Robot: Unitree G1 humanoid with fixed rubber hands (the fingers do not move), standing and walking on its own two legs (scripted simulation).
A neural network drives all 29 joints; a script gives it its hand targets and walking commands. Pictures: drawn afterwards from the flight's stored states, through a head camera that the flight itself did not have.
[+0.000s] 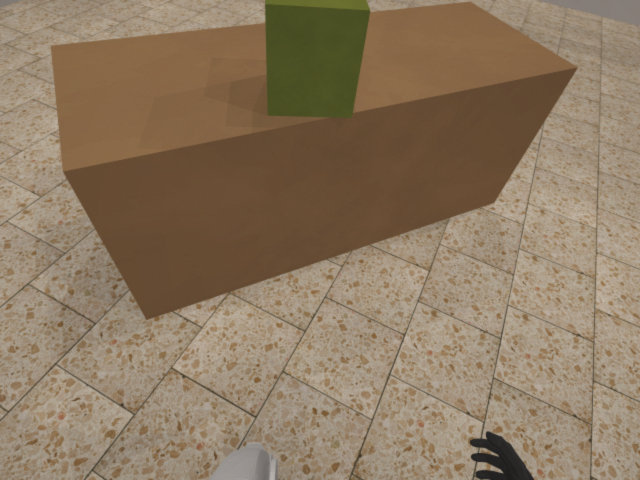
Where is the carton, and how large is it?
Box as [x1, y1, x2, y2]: [265, 0, 369, 117]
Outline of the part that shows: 265,0 268,115 351,117 369,15 369,8 366,1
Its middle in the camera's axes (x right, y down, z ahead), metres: -0.02 -0.45 +0.92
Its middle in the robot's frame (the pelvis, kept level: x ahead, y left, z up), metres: +1.02 +0.05 +0.04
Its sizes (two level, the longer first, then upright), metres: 0.210 0.200 0.250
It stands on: a pedestal, 0.64 m high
